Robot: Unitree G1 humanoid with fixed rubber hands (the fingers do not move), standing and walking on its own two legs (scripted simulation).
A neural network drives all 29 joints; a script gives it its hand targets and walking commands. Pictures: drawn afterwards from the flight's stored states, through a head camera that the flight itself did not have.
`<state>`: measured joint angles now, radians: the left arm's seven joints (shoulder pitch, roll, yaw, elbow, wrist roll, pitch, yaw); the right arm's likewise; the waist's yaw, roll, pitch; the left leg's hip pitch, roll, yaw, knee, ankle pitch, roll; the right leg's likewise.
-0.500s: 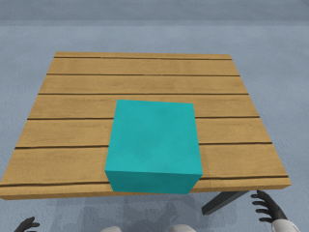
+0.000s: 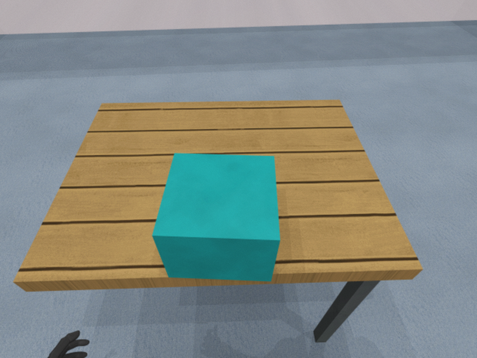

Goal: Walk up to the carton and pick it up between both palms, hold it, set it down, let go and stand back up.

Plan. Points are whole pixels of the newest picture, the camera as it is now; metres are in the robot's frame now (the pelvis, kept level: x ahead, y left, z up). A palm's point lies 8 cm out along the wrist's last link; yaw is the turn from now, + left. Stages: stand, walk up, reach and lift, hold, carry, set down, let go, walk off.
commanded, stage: walk up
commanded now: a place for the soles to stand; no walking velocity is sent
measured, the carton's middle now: (221, 216) +0.38 +0.03 +0.00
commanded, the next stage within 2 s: none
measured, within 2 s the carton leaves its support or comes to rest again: neither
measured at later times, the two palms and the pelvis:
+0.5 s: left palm out of the picture +0.09 +0.34 -0.10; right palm out of the picture +0.12 -0.28 -0.09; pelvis +0.02 +0.02 +0.01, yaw +2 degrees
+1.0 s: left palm out of the picture +0.10 +0.33 -0.10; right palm out of the picture +0.14 -0.29 -0.09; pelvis +0.03 +0.02 +0.01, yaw +3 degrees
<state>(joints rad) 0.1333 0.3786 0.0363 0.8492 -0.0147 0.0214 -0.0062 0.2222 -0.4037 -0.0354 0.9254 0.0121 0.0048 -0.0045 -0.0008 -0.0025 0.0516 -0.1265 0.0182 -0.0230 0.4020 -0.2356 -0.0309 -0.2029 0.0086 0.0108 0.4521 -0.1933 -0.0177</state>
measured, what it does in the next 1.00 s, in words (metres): stands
